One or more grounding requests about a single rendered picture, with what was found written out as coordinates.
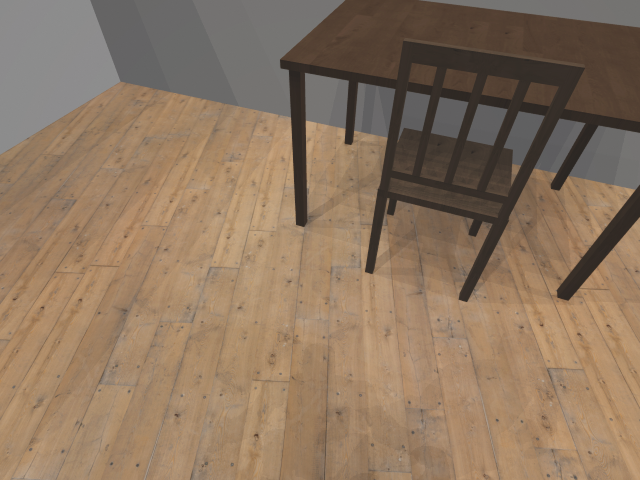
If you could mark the table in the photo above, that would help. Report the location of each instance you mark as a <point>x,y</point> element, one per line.
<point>361,41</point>

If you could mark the chair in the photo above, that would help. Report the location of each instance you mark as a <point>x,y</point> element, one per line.
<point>454,175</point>

